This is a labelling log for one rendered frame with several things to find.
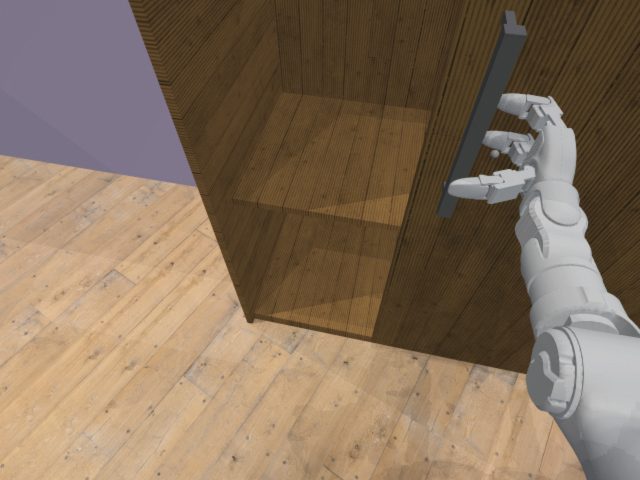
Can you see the right robot upper arm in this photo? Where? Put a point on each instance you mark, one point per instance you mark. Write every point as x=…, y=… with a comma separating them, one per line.
x=589, y=382

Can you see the robot right hand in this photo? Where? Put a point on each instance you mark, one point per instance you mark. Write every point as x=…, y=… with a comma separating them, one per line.
x=552, y=156

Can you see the wardrobe door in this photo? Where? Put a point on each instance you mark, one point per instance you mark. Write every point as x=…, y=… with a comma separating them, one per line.
x=455, y=287

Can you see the handle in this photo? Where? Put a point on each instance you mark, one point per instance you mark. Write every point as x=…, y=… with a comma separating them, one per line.
x=506, y=52

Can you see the robot right forearm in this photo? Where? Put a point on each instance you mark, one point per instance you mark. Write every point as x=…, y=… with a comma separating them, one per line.
x=561, y=277

